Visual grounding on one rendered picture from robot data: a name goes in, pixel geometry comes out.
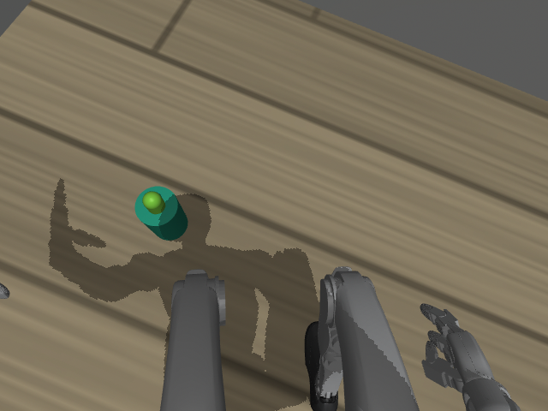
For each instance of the right robot foot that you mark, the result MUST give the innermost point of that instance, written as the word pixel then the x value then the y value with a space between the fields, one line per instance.
pixel 312 355

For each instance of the right robot arm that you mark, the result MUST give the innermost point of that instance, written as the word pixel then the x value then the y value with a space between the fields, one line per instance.
pixel 485 394

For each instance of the right robot hand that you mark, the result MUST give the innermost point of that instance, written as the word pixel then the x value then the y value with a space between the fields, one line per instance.
pixel 465 360

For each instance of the bottle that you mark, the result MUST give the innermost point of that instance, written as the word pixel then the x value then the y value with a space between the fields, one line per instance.
pixel 159 210

